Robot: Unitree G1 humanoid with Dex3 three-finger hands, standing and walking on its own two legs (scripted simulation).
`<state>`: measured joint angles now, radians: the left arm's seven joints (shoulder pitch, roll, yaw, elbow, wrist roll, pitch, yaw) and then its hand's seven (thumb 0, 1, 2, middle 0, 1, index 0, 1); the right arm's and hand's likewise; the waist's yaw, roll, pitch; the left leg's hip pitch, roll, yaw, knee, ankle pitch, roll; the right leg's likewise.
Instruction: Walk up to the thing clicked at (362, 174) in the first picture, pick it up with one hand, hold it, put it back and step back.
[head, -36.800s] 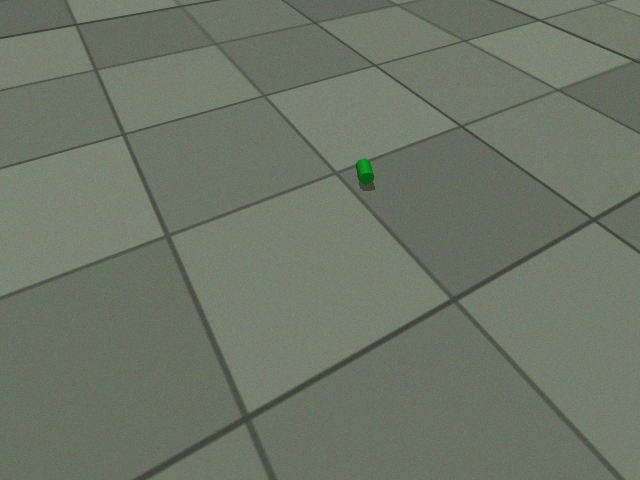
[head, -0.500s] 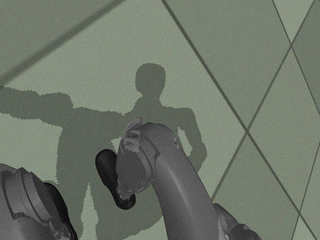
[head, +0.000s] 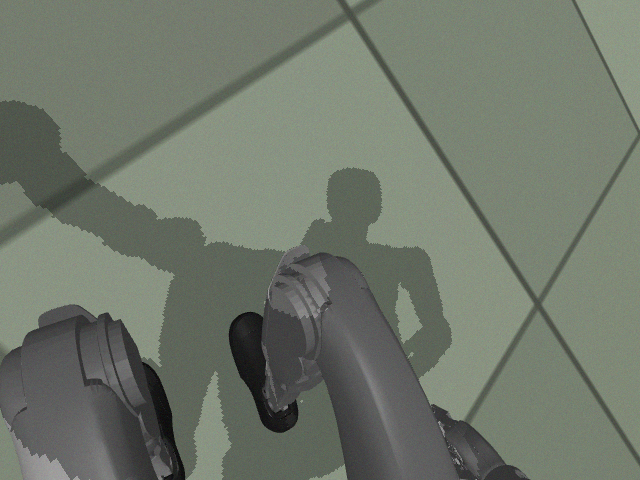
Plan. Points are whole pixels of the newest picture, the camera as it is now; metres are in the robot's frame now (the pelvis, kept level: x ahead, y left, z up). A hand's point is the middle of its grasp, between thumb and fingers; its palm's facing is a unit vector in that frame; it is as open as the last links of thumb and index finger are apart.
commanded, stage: settle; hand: left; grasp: from above
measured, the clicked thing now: out of the picture +0.49 +0.37 -0.23
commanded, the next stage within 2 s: lift in 0.34 s
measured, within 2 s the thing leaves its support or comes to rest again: neither
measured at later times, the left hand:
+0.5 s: hand out of the picture +0.48 +0.36 -0.14, palm faces -0.45 -0.10 -0.89, open 9.5 cm
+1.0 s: hand out of the picture +0.40 +0.37 -0.02, palm faces -0.46 -0.14 -0.88, open 9.6 cm
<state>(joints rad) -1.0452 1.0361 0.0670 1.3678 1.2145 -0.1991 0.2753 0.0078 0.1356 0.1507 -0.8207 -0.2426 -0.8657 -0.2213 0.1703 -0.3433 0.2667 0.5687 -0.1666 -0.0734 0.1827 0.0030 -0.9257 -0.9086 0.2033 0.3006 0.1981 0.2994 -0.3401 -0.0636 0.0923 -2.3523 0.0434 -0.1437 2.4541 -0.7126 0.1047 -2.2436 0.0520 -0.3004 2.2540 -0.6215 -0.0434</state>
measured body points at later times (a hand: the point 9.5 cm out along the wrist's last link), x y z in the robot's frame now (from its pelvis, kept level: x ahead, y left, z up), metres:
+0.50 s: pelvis +0.00 +0.00 +0.02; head +0.25 +0.11 +0.37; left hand +0.50 +0.36 -0.09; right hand +0.07 -0.26 -0.06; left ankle +0.06 +0.10 -0.30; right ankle +0.12 -0.08 -0.30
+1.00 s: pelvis -0.01 +0.00 +0.09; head +0.20 +0.10 +0.48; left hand +0.42 +0.37 +0.03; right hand +0.11 -0.26 -0.01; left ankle +0.06 +0.10 -0.30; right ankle +0.12 -0.08 -0.30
